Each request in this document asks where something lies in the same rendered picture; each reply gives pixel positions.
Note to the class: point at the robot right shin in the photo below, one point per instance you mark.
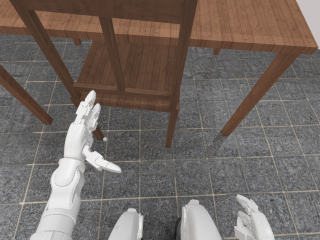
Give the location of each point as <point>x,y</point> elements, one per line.
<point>185,235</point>

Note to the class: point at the robot left forearm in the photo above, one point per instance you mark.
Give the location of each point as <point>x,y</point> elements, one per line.
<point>60,214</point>

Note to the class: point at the chair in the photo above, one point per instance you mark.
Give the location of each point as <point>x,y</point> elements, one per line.
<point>129,75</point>

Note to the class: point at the right robot hand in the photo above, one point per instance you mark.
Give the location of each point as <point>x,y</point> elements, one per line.
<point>257,225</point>

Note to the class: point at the table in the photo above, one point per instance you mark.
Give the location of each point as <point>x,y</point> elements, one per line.
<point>252,25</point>

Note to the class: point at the robot right thigh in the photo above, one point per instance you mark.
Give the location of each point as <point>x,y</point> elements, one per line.
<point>196,219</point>

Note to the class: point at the left robot hand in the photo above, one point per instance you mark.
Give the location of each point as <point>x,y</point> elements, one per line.
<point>80,133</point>

